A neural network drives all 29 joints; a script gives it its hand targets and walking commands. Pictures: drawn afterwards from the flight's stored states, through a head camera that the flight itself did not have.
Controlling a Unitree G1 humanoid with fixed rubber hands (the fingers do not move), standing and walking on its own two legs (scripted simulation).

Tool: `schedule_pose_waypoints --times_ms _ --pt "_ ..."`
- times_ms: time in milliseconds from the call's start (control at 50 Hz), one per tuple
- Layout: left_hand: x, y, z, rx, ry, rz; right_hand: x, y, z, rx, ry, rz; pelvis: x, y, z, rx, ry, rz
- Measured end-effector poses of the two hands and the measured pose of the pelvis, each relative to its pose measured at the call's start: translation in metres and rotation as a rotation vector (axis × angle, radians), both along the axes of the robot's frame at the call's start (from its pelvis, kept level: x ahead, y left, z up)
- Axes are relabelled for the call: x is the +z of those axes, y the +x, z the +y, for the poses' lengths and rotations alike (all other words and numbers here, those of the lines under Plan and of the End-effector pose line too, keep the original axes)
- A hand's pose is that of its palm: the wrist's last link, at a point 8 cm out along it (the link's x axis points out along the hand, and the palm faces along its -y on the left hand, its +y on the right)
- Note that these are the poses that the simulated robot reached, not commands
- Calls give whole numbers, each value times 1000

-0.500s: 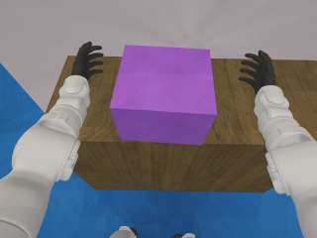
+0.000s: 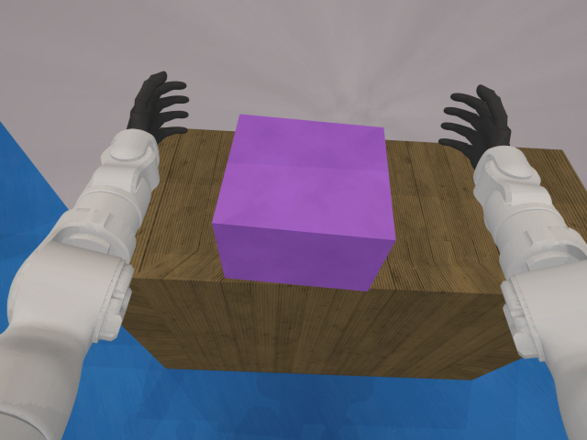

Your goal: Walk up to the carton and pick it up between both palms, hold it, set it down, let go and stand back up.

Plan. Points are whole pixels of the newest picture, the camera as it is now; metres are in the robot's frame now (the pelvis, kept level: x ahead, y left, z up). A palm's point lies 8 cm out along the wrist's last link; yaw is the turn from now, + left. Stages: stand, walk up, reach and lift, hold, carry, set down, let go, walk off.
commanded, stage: set down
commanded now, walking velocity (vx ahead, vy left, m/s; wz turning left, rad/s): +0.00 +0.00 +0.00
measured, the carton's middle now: (303, 203) +0.47 +0.02 -0.01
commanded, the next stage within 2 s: none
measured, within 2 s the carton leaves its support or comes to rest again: neither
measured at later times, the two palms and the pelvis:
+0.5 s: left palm (137, 188) +0.38 +0.24 +0.10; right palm (484, 218) +0.40 -0.21 +0.09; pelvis +0.01 +0.01 +0.01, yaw +0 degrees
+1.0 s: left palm (133, 257) +0.31 +0.24 +0.05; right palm (487, 291) +0.32 -0.22 +0.05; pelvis +0.02 +0.01 +0.02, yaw +0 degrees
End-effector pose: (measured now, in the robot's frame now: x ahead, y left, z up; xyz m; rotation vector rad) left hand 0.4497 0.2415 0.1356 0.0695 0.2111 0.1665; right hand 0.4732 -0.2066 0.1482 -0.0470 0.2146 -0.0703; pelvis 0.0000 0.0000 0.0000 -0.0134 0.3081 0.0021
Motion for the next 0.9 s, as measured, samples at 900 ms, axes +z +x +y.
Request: schedule_pose_waypoints --times_ms 900 --pt "-77 -126 -6 -17 -37 40 -89 -140 -12 5 31 33 15 16 11 -2 8 -291"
